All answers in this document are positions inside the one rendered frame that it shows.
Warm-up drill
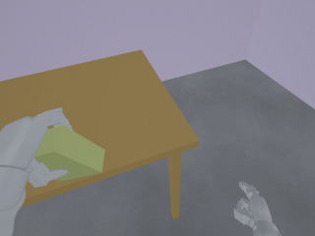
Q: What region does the robot left hand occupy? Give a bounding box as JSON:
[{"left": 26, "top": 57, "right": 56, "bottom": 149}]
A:
[{"left": 0, "top": 107, "right": 73, "bottom": 188}]

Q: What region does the robot right hand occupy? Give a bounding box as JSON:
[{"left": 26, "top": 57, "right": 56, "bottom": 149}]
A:
[{"left": 233, "top": 181, "right": 273, "bottom": 228}]

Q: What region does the sponge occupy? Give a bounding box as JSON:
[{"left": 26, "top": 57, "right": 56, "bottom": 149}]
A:
[{"left": 34, "top": 125, "right": 105, "bottom": 182}]

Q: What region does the table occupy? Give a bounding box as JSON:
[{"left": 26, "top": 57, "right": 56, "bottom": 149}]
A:
[{"left": 0, "top": 49, "right": 199, "bottom": 220}]

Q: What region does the robot right forearm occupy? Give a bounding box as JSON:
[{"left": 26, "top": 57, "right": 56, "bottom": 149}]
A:
[{"left": 253, "top": 219, "right": 282, "bottom": 236}]

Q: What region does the robot left forearm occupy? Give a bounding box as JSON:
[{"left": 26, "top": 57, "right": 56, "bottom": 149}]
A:
[{"left": 0, "top": 165, "right": 30, "bottom": 236}]

